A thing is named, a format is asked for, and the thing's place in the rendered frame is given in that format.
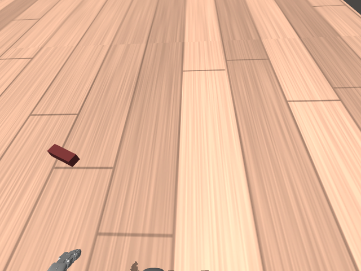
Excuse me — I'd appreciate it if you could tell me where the carton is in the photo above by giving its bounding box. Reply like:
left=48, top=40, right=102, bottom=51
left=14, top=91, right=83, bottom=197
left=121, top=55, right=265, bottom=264
left=47, top=144, right=79, bottom=167

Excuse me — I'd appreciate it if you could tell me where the left robot hand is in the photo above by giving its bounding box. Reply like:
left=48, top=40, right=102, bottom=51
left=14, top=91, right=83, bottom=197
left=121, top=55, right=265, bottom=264
left=47, top=249, right=81, bottom=271

